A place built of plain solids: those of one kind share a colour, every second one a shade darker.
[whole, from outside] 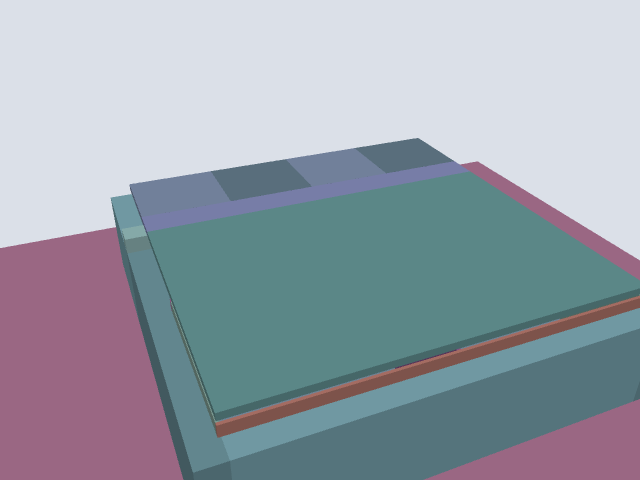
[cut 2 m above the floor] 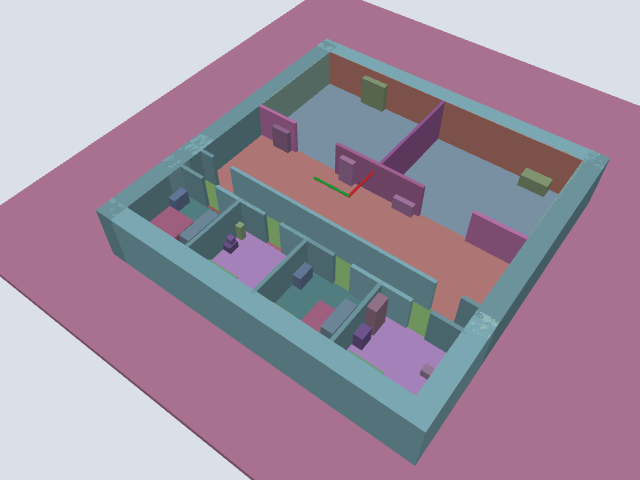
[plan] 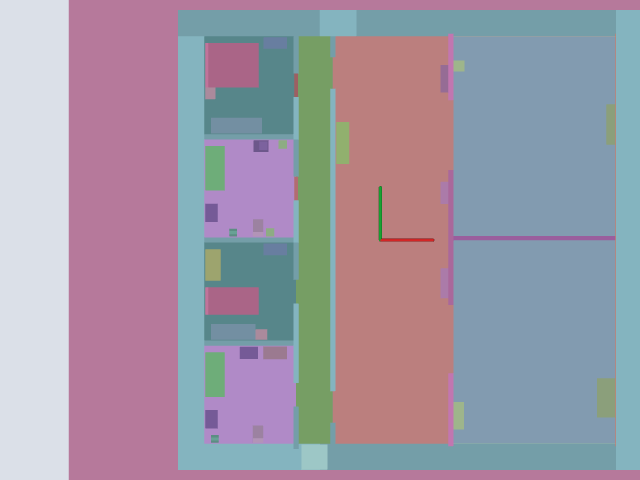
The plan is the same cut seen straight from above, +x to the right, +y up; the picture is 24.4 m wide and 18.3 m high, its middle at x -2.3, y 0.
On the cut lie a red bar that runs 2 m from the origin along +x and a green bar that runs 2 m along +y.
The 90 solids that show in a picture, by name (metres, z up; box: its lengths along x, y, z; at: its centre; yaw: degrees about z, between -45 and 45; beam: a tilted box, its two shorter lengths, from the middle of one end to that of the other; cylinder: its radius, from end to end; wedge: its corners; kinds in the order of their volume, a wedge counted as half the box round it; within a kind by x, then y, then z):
{
 "ground_under_all_1": {"box": [31.62, 32.23, 0.4], "at": [3.94, 0.0, -0.75]},
 "wall_1": {"box": [1.0, 5.74, 3.83], "at": [-7.21, -5.9, 1.32]},
 "wall_2": {"box": [1.0, 5.74, 3.83], "at": [-7.21, -1.97, 1.32]},
 "wall_3": {"box": [1.0, 5.74, 3.83], "at": [-7.21, 1.97, 1.32]},
 "wall_4": {"box": [1.0, 5.74, 3.83], "at": [-7.21, 5.9, 1.32]},
 "wall_5": {"box": [5.4, 1.0, 3.83], "at": [-5.01, -8.27, 1.32]},
 "wall_6": {"box": [3.8, 0.2, 3.83], "at": [-5.01, -3.93, 1.32]},
 "wall_7": {"box": [3.8, 0.2, 3.83], "at": [-5.01, 0.0, 1.32]},
 "wall_8": {"box": [3.8, 0.2, 3.83], "at": [-5.01, 3.93, 1.32]},
 "wall_9": {"box": [5.4, 1.0, 3.83], "at": [-5.01, 8.27, 1.32]},
 "wall_10": {"box": [0.2, 1.62, 3.83], "at": [-3.21, -7.16, 1.32]},
 "wall_11": {"box": [0.2, 1.62, 3.83], "at": [-3.21, -7.16, 1.32]},
 "wall_12": {"box": [0.2, 1.62, 3.83], "at": [-3.21, -4.64, 1.32]},
 "wall_13": {"box": [0.2, 3.03, 3.83], "at": [-3.21, -3.93, 1.32]},
 "wall_14": {"box": [0.2, 1.62, 3.83], "at": [-3.21, -3.23, 1.32]},
 "wall_15": {"box": [0.2, 1.62, 3.83], "at": [-3.21, -0.71, 1.32]},
 "wall_16": {"box": [0.2, 3.03, 3.83], "at": [-3.21, 0.0, 1.32]},
 "wall_17": {"box": [0.2, 1.62, 3.83], "at": [-3.21, 0.71, 1.32]},
 "wall_18": {"box": [0.2, 1.62, 3.83], "at": [-3.21, 3.23, 1.32]},
 "wall_19": {"box": [0.2, 3.03, 3.83], "at": [-3.21, 3.93, 1.32]},
 "wall_20": {"box": [0.2, 1.62, 3.83], "at": [-3.21, 4.64, 1.32]},
 "wall_21": {"box": [0.2, 1.62, 3.83], "at": [-3.21, 7.16, 1.32]},
 "wall_22": {"box": [0.2, 1.62, 3.83], "at": [-3.21, 7.16, 1.32]},
 "wall_23": {"box": [3.2, 1.0, 3.83], "at": [-2.51, 8.27, 1.32]},
 "wall_24": {"box": [0.2, 1.0, 3.83], "at": [-1.81, -7.47, 1.32]},
 "wall_25": {"box": [0.2, 11.54, 3.83], "at": [-1.81, 0.0, 1.32]},
 "wall_26": {"box": [0.2, 1.0, 3.83], "at": [-1.81, 7.47, 1.32]},
 "wall_27": {"box": [1.1, 1.0, 3.83], "at": [-1.46, -8.27, 1.32]},
 "wall_28": {"box": [12.69, 1.0, 3.83], "at": [3.63, -8.27, 1.32]},
 "wall_29": {"box": [12.69, 1.0, 3.83], "at": [3.63, 8.27, 1.32]},
 "wall_30": {"box": [1.0, 17.53, 3.83], "at": [9.48, 0.0, 1.32]},
 "floor_upper_1": {"box": [4.6, 15.73, 1.22], "at": [0.49, 0.0, 0.01]},
 "floor_lower_1": {"box": [6.17, 7.74, 0.6], "at": [5.88, -3.88, -0.3]},
 "floor_lower_2": {"box": [6.17, 7.59, 1.0], "at": [5.88, 3.95, -0.1]},
 "ceil_hall_1": {"box": [10.89, 15.73, 0.3], "at": [3.63, 0.0, 4.02]},
 "floor_bedroom_1": {"box": [3.6, 3.94, 1.22], "at": [-5.01, -1.97, 0.01]},
 "floor_bedroom_2": {"box": [3.6, 3.94, 1.22], "at": [-5.01, 5.9, 0.01]},
 "floor_wetroom_1": {"box": [3.6, 3.94, 1.22], "at": [-5.01, -5.9, 0.01]},
 "floor_wetroom_2": {"box": [3.6, 3.94, 1.22], "at": [-5.01, 1.97, 0.01]},
 "floor_back_corridor_1": {"box": [1.4, 15.73, 1.22], "at": [-2.51, 0.0, 0.01]},
 "ceil_bedroom_1": {"box": [3.6, 3.94, 0.3], "at": [-5.01, -1.97, 4.02]},
 "ceil_bedroom_2": {"box": [3.6, 3.94, 0.3], "at": [-5.01, 5.9, 4.02]},
 "ceil_wetroom_1": {"box": [3.6, 3.94, 0.3], "at": [-5.01, -5.9, 4.02]},
 "ceil_wetroom_2": {"box": [3.6, 3.94, 0.3], "at": [-5.01, 1.97, 4.02]},
 "leaf_far_1": {"box": [0.12, 15.73, 4.3], "at": [9.02, 0.0, 1.55]},
 "ceil_back_corridor_1": {"box": [1.4, 15.73, 0.3], "at": [-2.51, 0.0, 4.02]},
 "leaf_1": {"box": [6.17, 0.12, 4.3], "at": [5.88, -7.8, 1.55]},
 "leaf_2": {"box": [6.17, 0.12, 4.3], "at": [5.88, 7.8, 1.55]},
 "pier_1": {"box": [0.2, 2.79, 3.09], "at": [2.69, -6.47, 2.16]},
 "pier_2": {"box": [0.2, 5.15, 3.09], "at": [2.69, 0.1, 2.16]},
 "pier_3": {"box": [0.2, 2.54, 3.09], "at": [2.69, 6.6, 2.16]},
 "wardrobe_bedroom_1": {"box": [1.7, 0.6, 2.06], "at": [-5.61, -3.5, 1.64]},
 "wardrobe_bedroom_2": {"box": [1.95, 0.6, 2.06], "at": [-5.49, 4.36, 1.64]},
 "door_leaf_1": {"box": [1.0, 0.97, 4.49], "at": [-2.51, -8.28, 1.65]},
 "partition_1": {"box": [6.17, 0.16, 4.3], "at": [5.88, 0.07, 1.55]},
 "bed_bedroom_1": {"box": [0.12, 1.05, 0.45], "at": [-6.62, -2.33, 1.34]},
 "bed_bedroom_2": {"box": [0.12, 1.7, 0.45], "at": [-6.62, 6.67, 1.34]},
 "bed_bedroom_3": {"box": [2.05, 1.05, 0.51], "at": [-5.66, -2.33, 0.87]},
 "bed_bedroom_4": {"box": [2.05, 1.7, 0.51], "at": [-5.66, 6.67, 0.87]},
 "furn_lower_1": {"box": [0.4, 1.05, 0.81], "at": [2.99, -6.7, 0.4]},
 "furn_lower_2": {"box": [0.42, 0.42, 1.21], "at": [3.0, 6.63, 1.0]},
 "furn_lower_3": {"box": [0.7, 1.5, 0.76], "at": [8.61, -6.02, 0.37]},
 "furn_lower_4": {"box": [0.35, 1.55, 1.71], "at": [8.79, 4.41, 1.25]},
 "bathtub_wetroom_1": {"box": [0.75, 1.7, 0.56], "at": [-6.3, -5.13, 0.9]},
 "bathtub_wetroom_2": {"box": [0.75, 1.7, 0.56], "at": [-6.3, 2.73, 0.9]},
 "beside_upper_1": {"box": [0.3, 1.15, 0.76], "at": [2.44, -1.65, 0.99]},
 "beside_upper_2": {"box": [0.3, 0.85, 1.55], "at": [2.44, 1.8, 1.39]},
 "beside_upper_3": {"box": [0.3, 1.05, 1.35], "at": [2.44, 6.15, 1.29]},
 "basin_wetroom_1": {"box": [0.48, 0.7, 0.86], "at": [-6.44, -6.83, 1.05]},
 "basin_wetroom_2": {"box": [0.48, 0.7, 0.86], "at": [-6.44, 1.03, 1.05]},
 "basin_wetroom_3": {"box": [0.7, 0.48, 0.86], "at": [-5.01, -4.3, 1.05]},
 "lockers_wetroom_1": {"box": [0.9, 0.48, 1.8], "at": [-4.01, -4.3, 1.52]},
 "chest_bedroom_1": {"box": [0.9, 0.45, 0.81], "at": [-4.01, -0.35, 1.02]},
 "chest_bedroom_2": {"box": [0.9, 0.45, 0.81], "at": [-4.01, 7.51, 1.02]},
 "desk_bedroom_1": {"box": [0.6, 1.2, 0.76], "at": [-6.38, -0.95, 0.99]},
 "settle_upper_1": {"box": [0.5, 1.6, 0.46], "at": [-1.43, 3.7, 0.84]},
 "step_saddle_1": {"box": [0.14, 0.9, 1.23], "at": [-3.21, 1.97, 0.01]},
 "step_saddle_2": {"box": [0.14, 0.9, 1.23], "at": [-3.21, 5.9, 0.02]},
 "wc_wetroom_1": {"box": [0.4, 0.18, 0.38], "at": [-4.66, -7.64, 1.23]},
 "wc_wetroom_2": {"box": [0.4, 0.66, 0.42], "at": [-4.66, -7.41, 0.83]},
 "wc_wetroom_3": {"box": [0.4, 0.18, 0.38], "at": [-4.66, 0.22, 1.23]},
 "wc_wetroom_4": {"box": [0.4, 0.66, 0.42], "at": [-4.66, 0.46, 0.83]},
 "bedside_bedroom_1": {"box": [0.4, 0.45, 0.51], "at": [-6.48, 5.59, 0.87]},
 "bedside_bedroom_2": {"box": [0.45, 0.4, 0.51], "at": [-4.54, -3.6, 0.87]},
 "bin_wetroom_1": {"box": [0.32, 0.32, 0.7], "at": [-4.2, 0.29, 0.97]},
 "bin_wetroom_2": {"box": [0.32, 0.32, 0.91], "at": [-3.72, 3.64, 1.07]},
 "boxes_wetroom_1": {"box": [0.57, 0.45, 0.41], "at": [-4.55, 3.58, 0.82]},
 "boxes_wetroom_2": {"box": [0.31, 0.32, 0.3], "at": [-4.46, 3.59, 1.17]},
 "wet_sign_wetroom_1": {"box": [0.3, 0.3, 0.045], "at": [-6.31, -7.58, 0.64]},
 "wet_sign_wetroom_2": {"box": [0.3, 0.3, 0.045], "at": [-5.61, 0.28, 0.64]}
}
